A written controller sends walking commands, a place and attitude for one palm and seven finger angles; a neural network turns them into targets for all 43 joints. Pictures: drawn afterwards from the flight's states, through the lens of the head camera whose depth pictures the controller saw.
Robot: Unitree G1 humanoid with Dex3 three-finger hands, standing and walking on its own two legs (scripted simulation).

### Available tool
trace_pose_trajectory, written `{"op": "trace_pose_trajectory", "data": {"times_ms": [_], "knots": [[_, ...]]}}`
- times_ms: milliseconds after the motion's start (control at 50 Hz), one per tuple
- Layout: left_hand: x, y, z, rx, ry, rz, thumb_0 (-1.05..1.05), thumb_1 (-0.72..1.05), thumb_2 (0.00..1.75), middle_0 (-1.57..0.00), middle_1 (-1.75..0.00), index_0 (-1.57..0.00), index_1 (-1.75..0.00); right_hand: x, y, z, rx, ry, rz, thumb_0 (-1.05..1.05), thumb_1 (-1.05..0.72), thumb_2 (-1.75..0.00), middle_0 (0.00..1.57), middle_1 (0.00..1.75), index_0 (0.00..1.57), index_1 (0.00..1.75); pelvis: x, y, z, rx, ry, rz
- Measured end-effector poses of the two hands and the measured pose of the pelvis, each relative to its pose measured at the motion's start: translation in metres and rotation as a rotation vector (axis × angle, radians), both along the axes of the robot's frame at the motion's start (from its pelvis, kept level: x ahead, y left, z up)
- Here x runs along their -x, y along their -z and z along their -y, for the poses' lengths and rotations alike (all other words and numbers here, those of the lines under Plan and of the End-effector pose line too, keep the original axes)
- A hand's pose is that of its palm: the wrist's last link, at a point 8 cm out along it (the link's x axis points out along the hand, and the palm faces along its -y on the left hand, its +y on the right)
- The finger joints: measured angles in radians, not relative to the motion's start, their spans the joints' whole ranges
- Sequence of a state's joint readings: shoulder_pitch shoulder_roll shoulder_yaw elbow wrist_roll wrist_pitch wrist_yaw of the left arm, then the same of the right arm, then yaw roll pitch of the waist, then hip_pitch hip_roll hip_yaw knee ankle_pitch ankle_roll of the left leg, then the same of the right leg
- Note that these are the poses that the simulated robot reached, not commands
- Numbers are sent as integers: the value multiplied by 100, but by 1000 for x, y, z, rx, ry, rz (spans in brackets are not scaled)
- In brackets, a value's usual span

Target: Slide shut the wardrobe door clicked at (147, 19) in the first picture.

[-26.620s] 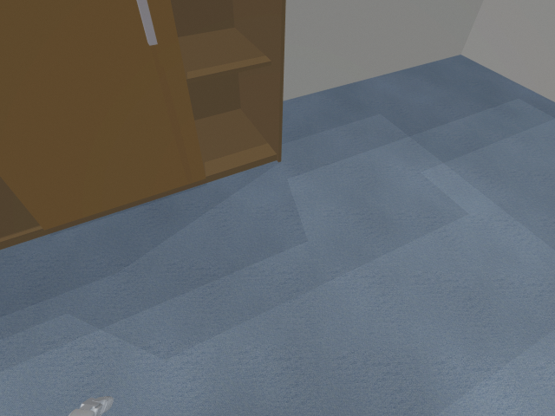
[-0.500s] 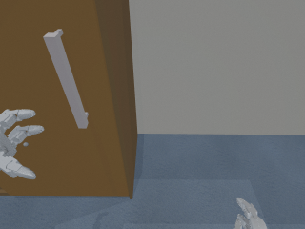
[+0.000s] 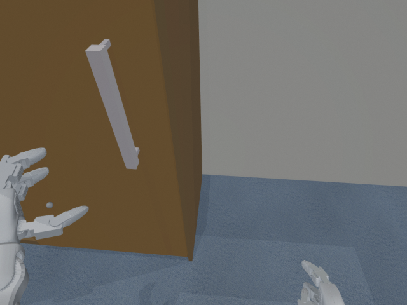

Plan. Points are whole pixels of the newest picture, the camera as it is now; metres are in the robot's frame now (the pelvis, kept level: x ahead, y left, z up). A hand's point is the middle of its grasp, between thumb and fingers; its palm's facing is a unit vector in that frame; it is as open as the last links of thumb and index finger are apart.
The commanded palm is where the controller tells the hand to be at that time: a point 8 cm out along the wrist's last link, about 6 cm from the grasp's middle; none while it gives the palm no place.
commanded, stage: draw the hand back to the body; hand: left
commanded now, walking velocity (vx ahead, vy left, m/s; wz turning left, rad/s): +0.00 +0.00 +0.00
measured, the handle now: (121, 112) +0.46 +0.26 +0.15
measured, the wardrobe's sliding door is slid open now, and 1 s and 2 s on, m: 0.00 0.00 0.00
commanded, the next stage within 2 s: step back with the hand held close in 0.70 s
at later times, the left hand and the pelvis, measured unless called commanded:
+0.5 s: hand (64, 210) +0.20 +0.24 +0.16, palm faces +0.42 -0.83 -0.38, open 7.7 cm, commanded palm +0.15 +0.28 +0.17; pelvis +0.01 -0.02 +0.00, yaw +0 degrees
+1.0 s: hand (87, 200) +0.22 +0.22 +0.16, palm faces +0.39 -0.81 -0.43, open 7.4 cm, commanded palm +0.16 +0.25 +0.18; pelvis +0.01 -0.04 +0.00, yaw -2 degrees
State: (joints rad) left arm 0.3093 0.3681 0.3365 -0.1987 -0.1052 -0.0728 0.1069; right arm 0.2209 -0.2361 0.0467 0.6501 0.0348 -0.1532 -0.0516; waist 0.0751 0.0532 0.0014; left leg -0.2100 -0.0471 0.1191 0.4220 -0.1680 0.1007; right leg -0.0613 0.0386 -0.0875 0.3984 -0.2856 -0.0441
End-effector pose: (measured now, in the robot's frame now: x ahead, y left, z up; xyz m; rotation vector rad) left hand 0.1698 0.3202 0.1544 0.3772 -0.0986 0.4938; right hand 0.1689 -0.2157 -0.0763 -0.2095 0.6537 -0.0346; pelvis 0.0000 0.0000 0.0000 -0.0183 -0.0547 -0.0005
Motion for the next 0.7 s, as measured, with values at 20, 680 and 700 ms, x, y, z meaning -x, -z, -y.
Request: {"op": "trace_pose_trajectory", "data": {"times_ms": [20, 680, 700], "knots": [[-1, -1, 2, -4, 6, 1, -1, 5, 49, -24, -80, -23, -80, 0, 1, 0, -2, 4, -7, 2, -90, -90, 20, 30, 20, 30, -2, 0, 0, -1, 1, 2], [11, -16, 53, -39, 60, -14, 1, 88, 89, -21, -30, -21, -31, -19, -3, 33, -5, 11, -14, 2, -90, -90, 20, 30, 20, 30, -11, -3, 30, -17, 6, 22], [11, -17, 54, -42, 64, -14, 1, 88, 89, -21, -30, -21, -31, -19, -3, 34, -6, 12, -17, 2, -90, -90, 20, 30, 20, 30, -11, -3, 32, -18, 6, 21]]}}
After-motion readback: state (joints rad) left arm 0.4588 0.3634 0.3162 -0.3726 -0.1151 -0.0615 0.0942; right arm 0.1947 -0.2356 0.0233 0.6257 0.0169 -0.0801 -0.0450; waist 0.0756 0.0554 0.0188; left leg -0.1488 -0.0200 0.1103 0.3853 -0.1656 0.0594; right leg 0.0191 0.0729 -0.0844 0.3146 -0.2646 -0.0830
